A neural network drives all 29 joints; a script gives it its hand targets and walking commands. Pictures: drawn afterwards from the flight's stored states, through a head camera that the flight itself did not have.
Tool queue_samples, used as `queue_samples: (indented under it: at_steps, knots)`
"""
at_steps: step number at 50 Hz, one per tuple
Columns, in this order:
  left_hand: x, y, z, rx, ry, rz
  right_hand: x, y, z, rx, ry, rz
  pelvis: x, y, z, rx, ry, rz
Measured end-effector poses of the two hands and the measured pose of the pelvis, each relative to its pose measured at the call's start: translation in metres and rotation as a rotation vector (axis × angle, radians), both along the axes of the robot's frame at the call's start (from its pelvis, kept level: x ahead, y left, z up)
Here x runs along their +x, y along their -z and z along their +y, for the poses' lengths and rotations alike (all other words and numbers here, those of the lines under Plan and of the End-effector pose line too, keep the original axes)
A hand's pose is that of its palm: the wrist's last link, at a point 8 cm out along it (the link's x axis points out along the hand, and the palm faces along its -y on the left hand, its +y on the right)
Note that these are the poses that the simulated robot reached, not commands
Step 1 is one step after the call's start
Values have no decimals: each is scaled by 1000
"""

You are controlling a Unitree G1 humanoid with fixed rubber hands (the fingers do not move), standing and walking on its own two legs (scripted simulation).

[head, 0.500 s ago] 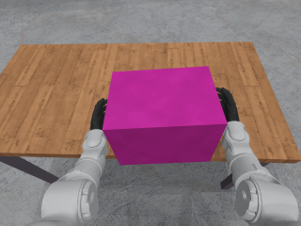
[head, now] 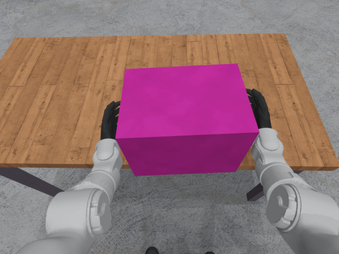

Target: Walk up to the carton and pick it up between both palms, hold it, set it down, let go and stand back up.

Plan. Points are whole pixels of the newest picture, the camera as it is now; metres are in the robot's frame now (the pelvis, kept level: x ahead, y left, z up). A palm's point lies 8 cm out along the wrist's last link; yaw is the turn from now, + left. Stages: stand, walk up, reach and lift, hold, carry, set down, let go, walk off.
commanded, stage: set down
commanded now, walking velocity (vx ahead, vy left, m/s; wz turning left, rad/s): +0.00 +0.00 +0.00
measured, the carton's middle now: (183, 123) +0.44 +0.00 -0.01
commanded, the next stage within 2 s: none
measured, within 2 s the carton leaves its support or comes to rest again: neither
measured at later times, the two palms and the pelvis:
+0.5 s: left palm (109, 132) +0.41 +0.18 +0.01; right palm (260, 121) +0.43 -0.19 +0.02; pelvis +0.00 +0.00 +0.00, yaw -1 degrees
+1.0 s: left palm (113, 135) +0.41 +0.18 -0.02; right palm (262, 115) +0.45 -0.21 +0.01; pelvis +0.00 -0.01 -0.02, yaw +0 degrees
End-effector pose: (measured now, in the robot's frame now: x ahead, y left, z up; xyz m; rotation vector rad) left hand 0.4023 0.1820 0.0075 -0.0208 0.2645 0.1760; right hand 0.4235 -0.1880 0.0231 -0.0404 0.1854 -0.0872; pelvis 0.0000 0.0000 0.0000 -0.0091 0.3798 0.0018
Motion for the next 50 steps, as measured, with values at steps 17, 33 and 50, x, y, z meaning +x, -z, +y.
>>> queue_samples:
  at_steps: [17, 33, 50]
  knots:
    - [1, 3, 1, 0, 7, -16, -1, 1, 0, -7, -3, -4, -1, 0, 3, 0, 1, 4]
    - [23, -2, 12, 31, -37, 51, 16, 12, -6, -23, -36, 133, 9, 11, 0, -8, 31, 80]
    - [12, 28, 2, 26, 31, 62, 31, 15, -17, -25, -32, 81, 1, 20, -13, -20, -7, 126]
